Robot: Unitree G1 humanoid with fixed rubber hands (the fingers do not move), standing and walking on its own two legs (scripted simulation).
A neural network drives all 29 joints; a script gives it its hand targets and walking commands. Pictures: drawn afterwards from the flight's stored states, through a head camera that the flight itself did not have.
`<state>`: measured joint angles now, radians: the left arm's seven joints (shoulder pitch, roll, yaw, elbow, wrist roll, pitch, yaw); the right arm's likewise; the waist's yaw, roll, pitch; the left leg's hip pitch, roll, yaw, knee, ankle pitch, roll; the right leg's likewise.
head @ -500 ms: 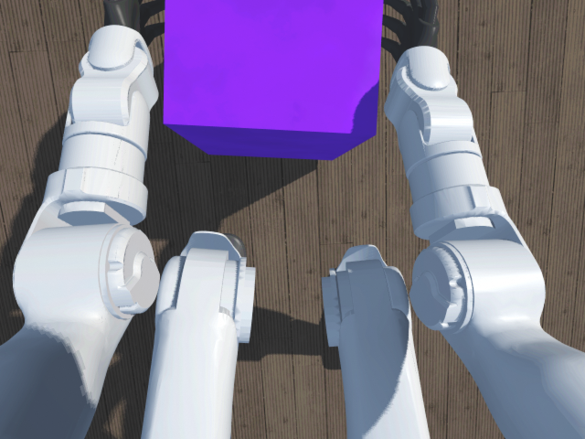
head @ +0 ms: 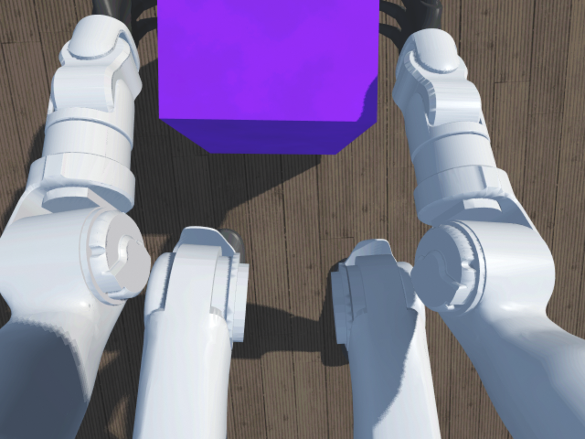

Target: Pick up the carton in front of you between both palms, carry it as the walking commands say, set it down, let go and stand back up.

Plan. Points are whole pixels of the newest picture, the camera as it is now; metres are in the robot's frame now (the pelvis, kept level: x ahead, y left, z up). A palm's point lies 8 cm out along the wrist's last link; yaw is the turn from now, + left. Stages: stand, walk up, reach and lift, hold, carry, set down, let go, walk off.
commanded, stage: set down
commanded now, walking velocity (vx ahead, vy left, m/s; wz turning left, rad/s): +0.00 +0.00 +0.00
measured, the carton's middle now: (272, 64) +0.52 +0.07 -0.25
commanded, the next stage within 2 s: let go in 1.74 s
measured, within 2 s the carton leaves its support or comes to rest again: rests again in 0.48 s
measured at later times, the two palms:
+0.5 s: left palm (126, 33) +0.52 +0.23 -0.18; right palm (414, 44) +0.54 -0.09 -0.18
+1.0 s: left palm out of the picture +0.53 +0.26 -0.09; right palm (482, 3) +0.55 -0.11 -0.09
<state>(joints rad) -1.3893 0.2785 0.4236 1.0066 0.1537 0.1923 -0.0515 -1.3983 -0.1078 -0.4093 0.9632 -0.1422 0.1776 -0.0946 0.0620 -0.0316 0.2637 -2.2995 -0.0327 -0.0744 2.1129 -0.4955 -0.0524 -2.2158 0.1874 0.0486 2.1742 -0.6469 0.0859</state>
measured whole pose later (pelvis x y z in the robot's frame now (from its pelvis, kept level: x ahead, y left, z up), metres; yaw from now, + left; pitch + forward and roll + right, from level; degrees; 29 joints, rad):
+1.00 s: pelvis +0.00 +0.01 +0.03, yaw +0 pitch +39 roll -2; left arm -1.34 0.40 0.19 1.03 -0.13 0.11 0.05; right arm -1.31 -0.24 -0.17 0.92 0.13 0.16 -0.17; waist 0.04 -0.03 0.20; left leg -2.21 -0.01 -0.05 2.03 -0.50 -0.02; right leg -2.13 0.09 0.01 2.07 -0.63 0.05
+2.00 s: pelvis +0.06 +0.02 +0.29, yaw +1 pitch +41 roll -2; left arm -0.77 0.26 0.29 0.73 0.10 0.13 -0.07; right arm -0.75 -0.14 -0.24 0.66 -0.09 0.15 -0.06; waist 0.03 -0.02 -0.07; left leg -1.43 -0.02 -0.05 0.99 -0.28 0.00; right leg -1.37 0.05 0.06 1.01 -0.36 0.04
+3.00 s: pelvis +0.13 +0.00 +0.39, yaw +3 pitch -5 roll +1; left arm 0.22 0.21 0.05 0.41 0.02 0.14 -0.07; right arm 0.21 -0.20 -0.04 0.43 -0.02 0.13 0.07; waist 0.00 -0.02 0.11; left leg -0.10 -0.02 -0.05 0.42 -0.24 -0.01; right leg -0.04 0.01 0.06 0.44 -0.31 0.00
